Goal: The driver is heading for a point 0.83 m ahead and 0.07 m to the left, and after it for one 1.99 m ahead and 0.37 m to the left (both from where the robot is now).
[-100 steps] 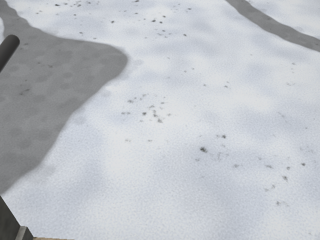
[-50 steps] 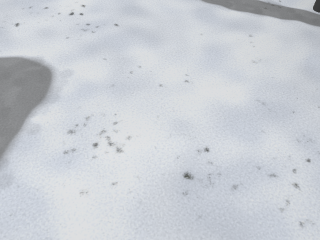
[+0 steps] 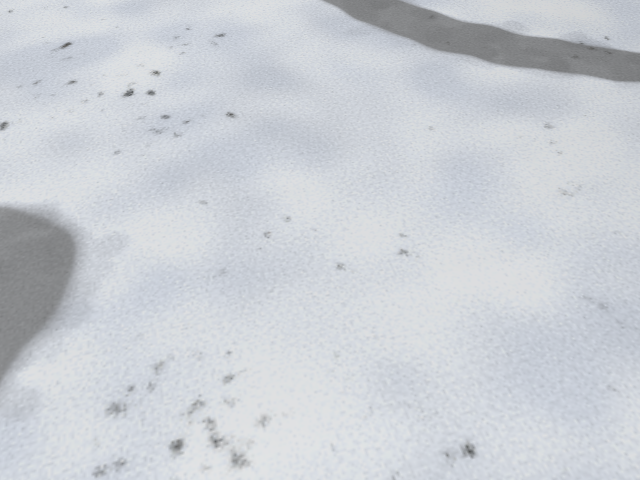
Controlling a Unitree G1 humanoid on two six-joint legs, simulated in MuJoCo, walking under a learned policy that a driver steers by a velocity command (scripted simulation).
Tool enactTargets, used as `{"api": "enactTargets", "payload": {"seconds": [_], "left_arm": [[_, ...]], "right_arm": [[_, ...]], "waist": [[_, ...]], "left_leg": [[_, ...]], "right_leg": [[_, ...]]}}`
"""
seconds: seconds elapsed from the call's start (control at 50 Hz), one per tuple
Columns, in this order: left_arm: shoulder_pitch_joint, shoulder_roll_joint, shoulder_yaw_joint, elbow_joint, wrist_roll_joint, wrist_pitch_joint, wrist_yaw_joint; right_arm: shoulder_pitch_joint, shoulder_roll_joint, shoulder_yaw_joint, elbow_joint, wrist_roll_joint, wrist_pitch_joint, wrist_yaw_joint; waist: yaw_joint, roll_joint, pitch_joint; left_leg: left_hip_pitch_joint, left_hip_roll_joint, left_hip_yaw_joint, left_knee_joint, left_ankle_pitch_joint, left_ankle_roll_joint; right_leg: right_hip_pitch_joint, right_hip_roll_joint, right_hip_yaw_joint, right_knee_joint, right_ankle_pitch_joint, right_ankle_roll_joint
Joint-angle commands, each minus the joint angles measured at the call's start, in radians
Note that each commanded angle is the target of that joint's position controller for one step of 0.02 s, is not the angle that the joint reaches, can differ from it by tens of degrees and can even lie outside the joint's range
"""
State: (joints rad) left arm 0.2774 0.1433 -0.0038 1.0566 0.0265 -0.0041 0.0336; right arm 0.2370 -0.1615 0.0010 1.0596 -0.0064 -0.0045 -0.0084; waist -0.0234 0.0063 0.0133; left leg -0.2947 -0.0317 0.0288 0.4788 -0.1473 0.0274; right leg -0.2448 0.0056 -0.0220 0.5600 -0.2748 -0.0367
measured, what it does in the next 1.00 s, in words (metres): shifts its weight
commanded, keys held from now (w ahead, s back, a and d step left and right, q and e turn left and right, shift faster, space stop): no key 0.88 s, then w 0.12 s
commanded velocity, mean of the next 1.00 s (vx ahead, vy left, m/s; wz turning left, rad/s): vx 0.02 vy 0.00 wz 0.00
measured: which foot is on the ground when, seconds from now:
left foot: down 0.00-0.96, up 0.98-1.00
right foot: down 0.00-1.00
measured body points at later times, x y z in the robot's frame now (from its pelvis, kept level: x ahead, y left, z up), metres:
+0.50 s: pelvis +0.03 -0.02 +0.01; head +0.03 -0.02 +0.46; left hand +0.00 +0.20 -0.15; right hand +0.00 -0.22 -0.16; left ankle +0.07 +0.11 -0.73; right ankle +0.02 -0.10 -0.73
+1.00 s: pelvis +0.05 -0.02 +0.01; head +0.04 -0.02 +0.45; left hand +0.00 +0.19 -0.15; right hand +0.01 -0.22 -0.16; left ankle +0.07 +0.10 -0.73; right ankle +0.02 -0.10 -0.73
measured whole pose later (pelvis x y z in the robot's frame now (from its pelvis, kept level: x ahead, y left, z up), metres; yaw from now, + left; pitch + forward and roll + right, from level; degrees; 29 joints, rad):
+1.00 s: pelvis +0.05 -0.02 +0.01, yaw +1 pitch -1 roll +0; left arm 0.39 0.13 0.01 1.13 0.01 -0.02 0.03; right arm 0.36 -0.11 0.02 1.17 -0.03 0.00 -0.02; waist 0.00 0.00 0.00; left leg -0.27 0.00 0.00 0.56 -0.33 0.04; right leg -0.13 0.05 -0.05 0.46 -0.31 -0.08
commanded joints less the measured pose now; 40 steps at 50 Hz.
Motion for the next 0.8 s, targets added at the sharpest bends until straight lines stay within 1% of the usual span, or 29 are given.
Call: {"api": "enactTargets", "payload": {"seconds": [0.02,0.04,0.06,0.1,0.12,0.14,0.16,0.18,0.2,0.22,0.28,0.44,0.64,0.8], "left_arm": [[0.039,0.094,0.009,-0.013,-0.012,-0.017,0.005],[0.043,0.098,0.011,-0.013,-0.015,-0.022,0.009],[0.058,0.099,0.014,-0.008,-0.018,-0.025,0.010],[0.087,0.083,0.013,0.001,-0.020,-0.026,0.009],[0.100,0.073,0.012,0.007,-0.019,-0.025,0.008],[0.107,0.074,0.012,0.011,-0.019,-0.024,0.009],[0.113,0.084,0.015,0.014,-0.022,-0.026,0.005],[0.113,0.077,0.015,0.012,-0.022,-0.028,0.003],[0.107,0.082,0.016,0.014,-0.015,-0.028,0.002],[0.106,0.078,0.015,0.015,-0.015,-0.028,0.001],[0.113,0.069,0.012,0.023,-0.016,-0.028,0.001],[0.147,0.057,0.006,0.048,-0.017,-0.025,0.003],[0.167,0.046,0.001,0.064,-0.017,-0.023,0.007],[0.176,0.041,-0.001,0.073,-0.017,-0.023,0.009]], "right_arm": [[0.074,-0.037,-0.002,0.005,-0.008,0.001,0.006],[0.079,-0.048,-0.004,0.015,-0.010,-0.003,0.005],[0.088,-0.051,-0.001,0.023,-0.010,-0.008,0.004],[0.092,-0.055,0.002,0.036,-0.005,-0.013,-0.001],[0.090,-0.060,0.000,0.043,-0.006,-0.010,-0.001],[0.094,-0.054,0.003,0.047,-0.006,-0.008,-0.001],[0.102,-0.035,0.010,0.053,-0.006,-0.007,-0.006],[0.119,-0.031,0.012,0.064,-0.006,-0.006,-0.011],[0.132,-0.029,0.013,0.068,-0.007,-0.009,-0.012],[0.136,-0.034,0.013,0.073,-0.007,-0.010,-0.014],[0.148,-0.036,0.014,0.081,-0.007,-0.011,-0.016],[0.170,-0.023,0.017,0.096,-0.005,-0.009,-0.021],[0.172,-0.011,0.018,0.108,-0.004,-0.003,-0.024],[0.175,-0.006,0.018,0.114,-0.003,-0.002,-0.026]], "waist": [[-0.020,-0.110,0.102],[-0.016,-0.091,0.092],[-0.007,-0.072,0.074],[0.007,-0.039,0.053],[0.015,-0.017,0.060],[0.015,-0.017,0.059],[0.015,-0.007,0.073],[0.015,-0.004,0.073],[0.009,-0.004,0.066],[0.009,-0.005,0.065],[0.010,-0.006,0.060],[0.012,-0.004,0.070],[0.014,-0.002,0.088],[0.015,-0.002,0.089]], "left_leg": [[0.124,0.069,-0.093,-0.073,0.002,0.010],[0.123,0.080,-0.104,-0.082,0.021,0.012],[0.107,0.088,-0.112,-0.094,0.028,0.014],[0.084,0.095,-0.117,-0.112,0.023,0.013],[0.078,0.096,-0.117,-0.115,0.019,0.013],[0.079,0.097,-0.118,-0.118,0.015,0.011],[0.074,0.099,-0.119,-0.113,0.011,0.008],[0.074,0.102,-0.121,-0.108,0.003,0.008],[0.080,0.100,-0.117,-0.105,0.003,0.008],[0.085,0.101,-0.118,-0.104,0.006,0.008],[0.090,0.106,-0.121,-0.100,0.015,0.010],[0.089,0.113,-0.126,-0.099,0.026,0.011],[0.090,0.114,-0.126,-0.098,0.035,0.009],[0.093,0.115,-0.126,-0.098,0.037,0.008]], "right_leg": [[-0.178,-0.148,0.197,-0.331,-0.174,-0.034],[-0.142,-0.132,0.176,-0.312,-0.108,-0.031],[-0.091,-0.120,0.157,-0.290,-0.048,-0.032],[-0.029,-0.111,0.138,-0.263,0.007,-0.037],[-0.020,-0.111,0.137,-0.261,0.012,-0.036],[-0.017,-0.109,0.134,-0.260,0.011,-0.036],[-0.023,-0.104,0.133,-0.267,0.016,-0.030],[-0.022,-0.103,0.131,-0.263,0.012,-0.029],[-0.025,-0.105,0.135,-0.268,0.002,-0.030],[-0.029,-0.105,0.134,-0.271,-0.001,-0.031],[-0.022,-0.100,0.125,-0.266,0.015,-0.030],[-0.010,-0.093,0.110,-0.251,0.051,-0.030],[-0.010,-0.090,0.106,-0.247,0.060,-0.028],[-0.003,-0.091,0.105,-0.248,0.063,-0.028]]}}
